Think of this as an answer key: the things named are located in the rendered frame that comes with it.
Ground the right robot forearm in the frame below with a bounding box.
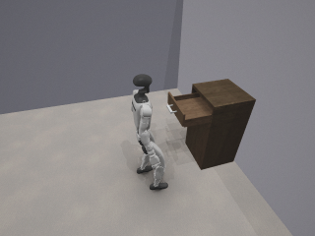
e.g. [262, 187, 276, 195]
[141, 132, 156, 157]

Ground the right robot shin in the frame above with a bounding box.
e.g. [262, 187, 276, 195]
[154, 165, 166, 187]

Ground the handle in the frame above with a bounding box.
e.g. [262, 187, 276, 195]
[166, 104, 177, 114]

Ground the right robot upper arm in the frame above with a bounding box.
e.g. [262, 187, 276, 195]
[138, 104, 153, 138]

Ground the drawer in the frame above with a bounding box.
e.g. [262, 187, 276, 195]
[167, 91, 213, 128]

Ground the cabinet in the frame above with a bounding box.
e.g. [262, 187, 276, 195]
[185, 79, 256, 170]

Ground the left robot thigh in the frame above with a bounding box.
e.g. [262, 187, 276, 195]
[136, 129, 156, 143]

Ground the left robot upper arm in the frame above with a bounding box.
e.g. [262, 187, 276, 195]
[131, 89, 139, 112]

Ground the robot right hand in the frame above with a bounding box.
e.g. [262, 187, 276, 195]
[149, 155, 161, 169]

